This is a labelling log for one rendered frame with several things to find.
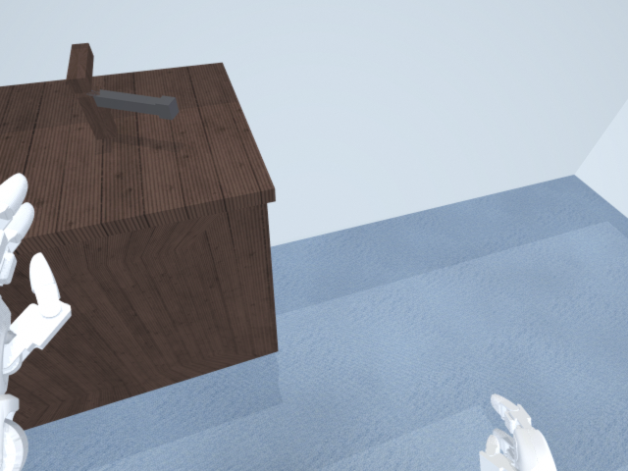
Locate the robot left forearm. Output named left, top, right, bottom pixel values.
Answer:
left=0, top=394, right=28, bottom=471

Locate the counter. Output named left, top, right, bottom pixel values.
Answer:
left=0, top=43, right=278, bottom=430

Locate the tap lever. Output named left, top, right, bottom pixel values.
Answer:
left=85, top=89, right=179, bottom=120

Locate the right robot hand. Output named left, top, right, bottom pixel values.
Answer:
left=479, top=393, right=556, bottom=471

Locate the left robot hand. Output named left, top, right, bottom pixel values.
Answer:
left=0, top=173, right=72, bottom=394

